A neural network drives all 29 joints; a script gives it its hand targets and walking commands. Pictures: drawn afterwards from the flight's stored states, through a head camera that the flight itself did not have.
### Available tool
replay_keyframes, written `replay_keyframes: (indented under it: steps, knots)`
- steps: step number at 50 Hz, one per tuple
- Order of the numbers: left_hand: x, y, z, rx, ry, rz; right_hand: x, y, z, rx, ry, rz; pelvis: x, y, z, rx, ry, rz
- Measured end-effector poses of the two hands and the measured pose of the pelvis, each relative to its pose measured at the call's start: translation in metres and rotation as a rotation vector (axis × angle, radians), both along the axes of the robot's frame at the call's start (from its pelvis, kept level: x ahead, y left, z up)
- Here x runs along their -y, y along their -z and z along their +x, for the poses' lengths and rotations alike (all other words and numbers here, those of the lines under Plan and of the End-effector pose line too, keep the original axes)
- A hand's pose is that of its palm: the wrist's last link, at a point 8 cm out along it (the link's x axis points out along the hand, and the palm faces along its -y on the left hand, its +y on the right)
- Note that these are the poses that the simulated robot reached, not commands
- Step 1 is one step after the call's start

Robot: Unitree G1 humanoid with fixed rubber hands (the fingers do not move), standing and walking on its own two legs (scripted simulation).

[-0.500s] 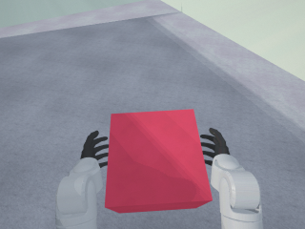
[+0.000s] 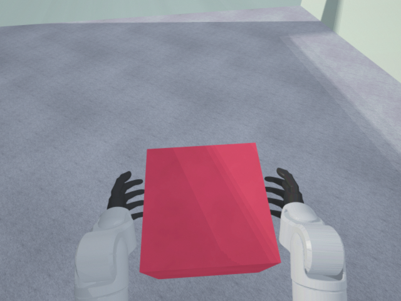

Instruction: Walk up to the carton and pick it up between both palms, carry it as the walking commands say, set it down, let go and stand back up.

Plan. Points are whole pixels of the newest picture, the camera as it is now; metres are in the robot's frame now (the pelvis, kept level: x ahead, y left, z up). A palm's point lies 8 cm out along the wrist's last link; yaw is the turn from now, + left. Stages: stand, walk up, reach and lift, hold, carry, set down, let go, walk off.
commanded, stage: carry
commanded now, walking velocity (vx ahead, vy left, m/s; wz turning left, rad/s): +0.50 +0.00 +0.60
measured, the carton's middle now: (205, 213) +0.31 -0.01 +0.00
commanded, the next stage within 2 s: none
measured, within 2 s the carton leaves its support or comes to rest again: neither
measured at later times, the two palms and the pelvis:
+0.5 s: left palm (74, 105) +0.60 +0.31 +0.09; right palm (187, 91) +0.65 +0.02 +0.08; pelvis +0.36 +0.11 +0.00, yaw +13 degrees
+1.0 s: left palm (24, 57) +0.88 +0.56 +0.09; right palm (113, 41) +1.00 +0.29 +0.08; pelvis +0.70 +0.31 +0.00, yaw +28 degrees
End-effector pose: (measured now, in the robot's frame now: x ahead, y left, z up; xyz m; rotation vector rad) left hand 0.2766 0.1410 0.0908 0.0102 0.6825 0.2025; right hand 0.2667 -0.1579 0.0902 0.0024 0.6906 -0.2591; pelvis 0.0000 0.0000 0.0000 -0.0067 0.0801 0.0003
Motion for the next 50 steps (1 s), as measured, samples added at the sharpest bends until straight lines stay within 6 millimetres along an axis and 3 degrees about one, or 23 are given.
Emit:
replay_keyframes:
  steps: [4, 9, 14, 19, 22, 28, 35, 41, 46, 50]
  knots:
    - [-0.026, 0.0, 0.055, -0.001, -0.031, 0.014, -0.026, 0.006, 0.063, 0.0, -0.03, 0.012, -0.019, 0.005, 0.06, 0.004, -0.019, 0.017]
    - [-0.066, 0.022, 0.133, -0.007, -0.039, -0.004, -0.066, 0.023, 0.144, -0.004, -0.037, -0.007, -0.057, 0.025, 0.142, 0.012, -0.043, 0.036]
    - [-0.104, 0.034, 0.195, -0.096, -0.112, -0.025, -0.104, 0.029, 0.217, -0.097, -0.11, -0.033, -0.075, 0.011, 0.204, -0.057, -0.063, 0.012]
    - [-0.119, 0.026, 0.26, -0.075, -0.118, -0.003, -0.12, 0.027, 0.287, -0.078, -0.114, -0.014, -0.089, 0.006, 0.268, -0.074, -0.086, 0.021]
    - [-0.139, 0.014, 0.292, -0.034, -0.143, 0.019, -0.14, 0.023, 0.336, -0.036, -0.143, 0.016, -0.1, 0.007, 0.312, -0.034, -0.17, 0.004]
    - [-0.2, -0.006, 0.356, 0.016, -0.263, 0.032, -0.207, 0.005, 0.43, 0.018, -0.266, 0.027, -0.135, 0.003, 0.4, -0.02, -0.254, 0.039]
    - [-0.276, 0.016, 0.455, 0.015, -0.27, 0.015, -0.284, 0.025, 0.532, 0.016, -0.271, 0.008, -0.211, 0.028, 0.507, 0.014, -0.285, 0.055]
    - [-0.34, 0.024, 0.516, -0.081, -0.363, -0.023, -0.352, 0.024, 0.611, -0.083, -0.365, -0.031, -0.251, 0.007, 0.578, -0.049, -0.327, 0.023]
    - [-0.377, 0.016, 0.574, -0.051, -0.388, 0.001, -0.393, 0.021, 0.679, -0.054, -0.39, -0.007, -0.282, 0.004, 0.641, -0.053, -0.373, 0.016]
    - [-0.418, 0.002, 0.603, -0.011, -0.452, 0.015, -0.444, 0.012, 0.736, -0.018, -0.461, 0.014, -0.312, 0.003, 0.696, -0.014, -0.486, 0.009]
